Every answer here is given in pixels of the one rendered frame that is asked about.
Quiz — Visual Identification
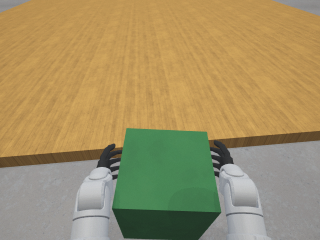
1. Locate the carton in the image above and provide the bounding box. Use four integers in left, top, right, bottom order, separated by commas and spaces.
112, 128, 221, 240

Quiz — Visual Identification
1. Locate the robot left hand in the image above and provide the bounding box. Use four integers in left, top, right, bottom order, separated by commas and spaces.
96, 143, 123, 180

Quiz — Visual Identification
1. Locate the robot right hand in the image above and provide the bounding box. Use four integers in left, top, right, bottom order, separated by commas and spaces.
210, 140, 234, 177

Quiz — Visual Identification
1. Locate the robot left forearm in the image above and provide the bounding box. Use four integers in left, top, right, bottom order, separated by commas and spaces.
70, 167, 114, 240

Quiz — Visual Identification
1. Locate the robot right forearm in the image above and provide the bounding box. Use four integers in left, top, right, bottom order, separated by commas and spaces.
219, 164, 272, 240

